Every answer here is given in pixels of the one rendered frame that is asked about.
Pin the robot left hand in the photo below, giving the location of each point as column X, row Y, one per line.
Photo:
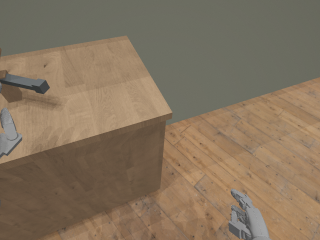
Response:
column 10, row 139

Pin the counter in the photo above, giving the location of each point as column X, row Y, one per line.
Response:
column 93, row 141

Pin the robot right hand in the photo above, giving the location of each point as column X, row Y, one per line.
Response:
column 251, row 223

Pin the tap lever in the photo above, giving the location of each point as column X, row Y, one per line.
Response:
column 38, row 85

